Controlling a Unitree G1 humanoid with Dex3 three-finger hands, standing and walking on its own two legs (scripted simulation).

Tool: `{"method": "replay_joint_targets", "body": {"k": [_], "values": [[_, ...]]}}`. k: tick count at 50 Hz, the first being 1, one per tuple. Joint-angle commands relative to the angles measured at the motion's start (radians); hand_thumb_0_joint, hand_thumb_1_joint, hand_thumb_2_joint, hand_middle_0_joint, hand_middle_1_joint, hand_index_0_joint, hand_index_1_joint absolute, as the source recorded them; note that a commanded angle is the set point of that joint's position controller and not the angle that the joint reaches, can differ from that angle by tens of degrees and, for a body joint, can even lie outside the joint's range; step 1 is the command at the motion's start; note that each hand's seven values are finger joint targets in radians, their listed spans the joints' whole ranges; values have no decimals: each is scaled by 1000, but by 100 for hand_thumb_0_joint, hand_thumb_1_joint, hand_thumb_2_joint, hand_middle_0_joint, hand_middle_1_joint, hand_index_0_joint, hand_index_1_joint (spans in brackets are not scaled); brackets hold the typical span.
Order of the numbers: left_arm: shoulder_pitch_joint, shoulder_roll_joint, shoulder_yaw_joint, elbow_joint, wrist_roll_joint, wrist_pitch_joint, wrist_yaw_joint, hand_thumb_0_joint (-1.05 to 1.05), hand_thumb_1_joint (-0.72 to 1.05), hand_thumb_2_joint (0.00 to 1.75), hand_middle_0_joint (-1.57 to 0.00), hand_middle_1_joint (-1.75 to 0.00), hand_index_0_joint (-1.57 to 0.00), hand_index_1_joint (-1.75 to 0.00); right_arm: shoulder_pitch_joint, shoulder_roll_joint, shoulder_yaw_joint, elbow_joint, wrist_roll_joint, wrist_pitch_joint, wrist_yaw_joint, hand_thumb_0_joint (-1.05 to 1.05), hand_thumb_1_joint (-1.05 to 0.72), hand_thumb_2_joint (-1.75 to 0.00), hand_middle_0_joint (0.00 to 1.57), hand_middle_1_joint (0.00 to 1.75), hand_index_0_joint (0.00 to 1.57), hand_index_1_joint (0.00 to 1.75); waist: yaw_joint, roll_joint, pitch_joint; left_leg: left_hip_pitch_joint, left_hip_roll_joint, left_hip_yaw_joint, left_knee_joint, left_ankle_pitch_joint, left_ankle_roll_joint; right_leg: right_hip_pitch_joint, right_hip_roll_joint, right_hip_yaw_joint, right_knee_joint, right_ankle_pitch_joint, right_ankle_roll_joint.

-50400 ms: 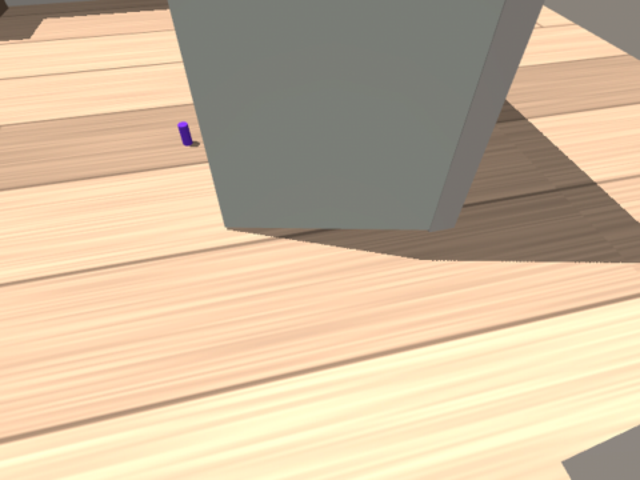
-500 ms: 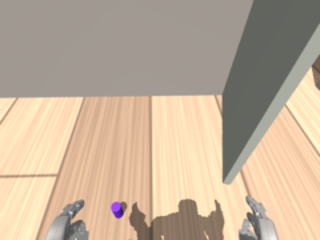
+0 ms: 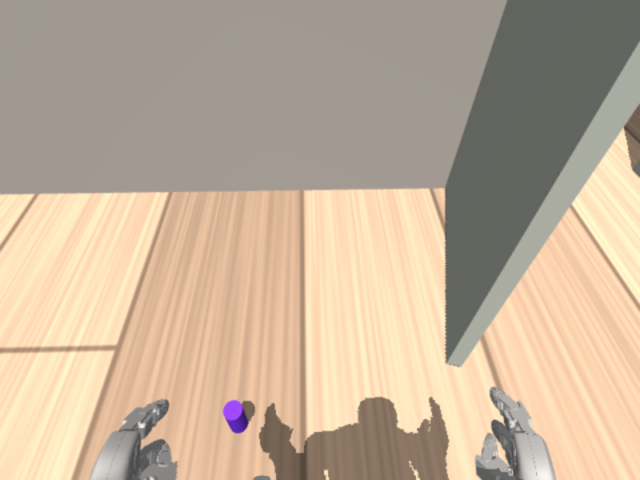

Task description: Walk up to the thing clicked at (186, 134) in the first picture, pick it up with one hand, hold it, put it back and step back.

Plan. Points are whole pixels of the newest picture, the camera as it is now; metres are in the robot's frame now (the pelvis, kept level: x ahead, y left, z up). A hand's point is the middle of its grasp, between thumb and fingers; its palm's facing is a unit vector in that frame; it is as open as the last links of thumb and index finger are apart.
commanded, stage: home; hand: left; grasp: from above
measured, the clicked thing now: (236, 417) +0.41 +0.23 -0.66
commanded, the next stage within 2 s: stand in 0.76 s
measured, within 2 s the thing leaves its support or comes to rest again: neither
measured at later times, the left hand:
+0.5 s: hand (174, 459) +0.18 +0.18 -0.04, palm faces +0.04 -0.98 -0.20, open 7.4 cm
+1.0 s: hand (157, 473) +0.17 +0.21 -0.08, palm faces +0.01 -0.95 -0.32, open 7.4 cm
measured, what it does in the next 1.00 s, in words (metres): stands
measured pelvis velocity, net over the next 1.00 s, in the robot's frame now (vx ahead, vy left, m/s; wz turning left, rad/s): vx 0.00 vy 0.00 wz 0.00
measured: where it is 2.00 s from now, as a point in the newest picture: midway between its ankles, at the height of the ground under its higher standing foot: outside the picture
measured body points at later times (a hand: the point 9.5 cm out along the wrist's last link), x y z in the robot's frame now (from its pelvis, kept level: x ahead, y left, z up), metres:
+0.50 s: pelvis +0.01 +0.00 +0.00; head +0.03 +0.01 +0.45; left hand +0.17 +0.23 -0.03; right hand +0.17 -0.24 -0.06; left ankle +0.03 +0.13 -0.68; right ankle +0.01 -0.14 -0.68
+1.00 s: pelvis +0.00 +0.00 +0.01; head +0.03 +0.01 +0.46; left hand +0.17 +0.26 -0.06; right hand +0.15 -0.26 -0.09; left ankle +0.03 +0.13 -0.68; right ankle +0.01 -0.14 -0.68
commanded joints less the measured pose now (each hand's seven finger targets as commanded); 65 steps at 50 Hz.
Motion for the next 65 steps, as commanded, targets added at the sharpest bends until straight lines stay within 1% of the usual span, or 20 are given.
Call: {"method": "replay_joint_targets", "body": {"k": [1, 5, 7, 11, 15, 16, 17, 25, 34, 35, 38, 41, 42, 43, 45, 46, 47, 50, 56, 65], "values": [[-37, 108, 59, -202, 10, -55, 11, 0, 90, 90, -20, -30, -20, -30, -74, -124, -53, -158, 0, -62, -15, 0, -90, -90, 20, 30, 20, 30, -4, -19, -58, 108, -29, 31, -173, 114, 28, 1, 39, -23, -165, 102, -27], [-8, 83, 49, -159, 6, -48, 9, 0, 90, 90, -20, -30, -20, -30, -80, -125, -51, -158, -1, -62, -16, 0, -90, -90, 20, 30, 20, 30, -5, -25, -59, 103, -30, 30, -173, 111, 30, 10, 39, -23, -165, 105, -26], [-52, 125, 77, -222, 7, -56, 13, 0, 90, 90, -20, -30, -20, -30, -74, -126, -56, -157, -1, -59, -18, 0, -90, -90, 20, 30, 20, 30, -2, 7, -93, 116, -32, 31, -167, 137, 28, 16, 37, -20, -161, 130, -26], [-24, 99, 57, -183, 12, -58, 11, 0, 90, 90, -20, -30, -20, -30, -77, -122, -53, -152, -2, -58, -17, 0, -90, -90, 20, 30, 20, 30, 2, 6, -51, 106, -25, 19, -186, 108, 24, -1, 43, -28, -153, 99, -30], [-39, 136, 76, -244, 10, -64, 17, 0, 90, 90, -20, -30, -20, -30, -62, -128, -60, -154, 0, -51, -16, 0, -90, -90, 20, 30, 20, 30, 3, 12, -103, 138, -25, 24, -165, 209, 23, 26, 42, -24, -142, 190, -31], [-30, 136, 71, -224, 12, -62, 16, 0, 90, 90, -20, -30, -20, -30, -72, -133, -60, -160, -1, -52, -16, 0, -90, -90, 20, 30, 20, 30, 0, -1, -82, 132, -26, 27, -160, 212, 25, 24, 41, -24, -145, 193, -28], [-3, 82, 30, -160, 10, -55, 11, 0, 90, 90, -20, -30, -20, -30, -60, -123, -54, -144, -4, -52, -14, 0, -90, -90, 20, 30, 20, 30, -15, -19, -73, 129, -26, 27, -157, 206, 27, 17, 42, -23, -146, 192, -26], [-38, 131, 78, -236, 5, -59, 15, 0, 90, 90, -20, -30, -20, -30, -70, -129, -60, -160, 0, -47, -11, 0, -90, -90, 20, 30, 20, 30, 3, -5, -88, 125, -26, 22, -165, 190, 26, 27, 41, -27, -148, 174, -28], [17, 81, 45, -160, 6, -45, 13, 0, 90, 90, -20, -30, -20, -30, -70, -123, -57, -164, 0, -38, -8, 0, -90, -90, 20, 30, 20, 30, -3, -1, -94, 125, -26, 23, -157, 208, 25, 23, 40, -25, -143, 192, -29], [-32, 133, 81, -255, 2, -57, 16, 0, 90, 90, -20, -30, -20, -30, -74, -135, -64, -174, 0, -39, -8, 0, -90, -90, 20, 30, 20, 30, 5, 0, -117, 133, -26, 24, -152, 224, 26, 41, 39, -25, -142, 207, -28], [-3, 101, 50, -202, 5, -53, 13, 0, 90, 90, -20, -30, -20, -30, -62, -125, -58, -160, -1, -33, -5, 0, -90, -90, 20, 30, 20, 30, -2, 3, -103, 127, -26, 20, -155, 228, 24, 26, 42, -27, -134, 206, -30], [-25, 117, 68, -233, 5, -60, 17, 0, 90, 90, -20, -30, -20, -30, -61, -124, -61, -167, 1, -31, -6, 0, -90, -90, 20, 30, 20, 30, 3, 4, -97, 128, -24, 21, -158, 218, 23, 24, 41, -28, -134, 198, -30], [-16, 102, 54, -190, 8, -56, 16, 0, 90, 90, -20, -30, -20, -30, -65, -125, -59, -162, -1, -31, -6, 0, -90, -90, 20, 30, 20, 30, -6, -10, -84, 115, -25, 19, -158, 198, 25, 16, 42, -29, -137, 182, -28], [-303, 190, 61, 161, 124, -266, 55, 0, 90, 90, -20, -30, -20, -30, -128, -241, -96, 89, -118, 71, 53, 0, -90, -90, 20, 30, 20, 30, 74, -62, 139, 142, 15, -28, -249, 387, 78, 209, -33, 32, -164, 180, -60], [-194, 222, 76, 374, 132, -367, 44, 0, 90, 90, -20, -30, -20, -30, -146, -248, -112, 90, -121, 130, 107, 0, -90, -90, 20, 30, 20, 30, 63, -131, 51, 230, -10, 24, -225, 354, 91, 219, -67, 140, -235, 186, -104], [-220, 222, 70, 402, 129, -384, 37, 0, 90, 90, -20, -30, -20, -30, -127, -250, -109, 82, -120, 143, 120, 0, -90, -90, 20, 30, 20, 30, 41, -93, 60, 235, -11, 3, -244, 333, 88, 194, -48, 131, -230, 191, -106], [-232, 220, 59, 447, 126, -403, 32, 0, 90, 90, -20, -30, -20, -30, -131, -232, -103, 101, -97, 149, 137, 0, -90, -90, 20, 30, 20, 30, 52, -56, 35, 268, -12, -8, -263, 320, 88, 252, -55, 117, -220, 221, -97], [-263, 214, 68, 560, 109, -418, 25, 0, 90, 90, -20, -30, -20, -30, -145, -227, -110, 149, -55, 161, 169, 0, -90, -90, 20, 30, 20, 30, 70, -78, 34, 335, -10, -3, -305, 297, 81, 251, -61, 104, -248, 213, -73], [-301, 205, 65, 767, 104, -455, 30, 0, 90, 90, -20, -30, -20, -30, -159, -238, -123, 235, -59, 189, 170, 0, -90, -90, 20, 30, 20, 30, 67, -25, 60, 386, 28, -54, -401, 278, 87, 318, -58, 76, -309, 221, -49], [-296, 218, 58, 988, 89, -469, 30, 0, 90, 90, -20, -30, -20, -30, -144, -255, -116, 356, -48, 214, 156, 0, -90, -90, 20, 30, 20, 30, 56, -2, 144, 443, 53, -88, -559, 284, 76, 413, -62, 71, -440, 261, -46]]}}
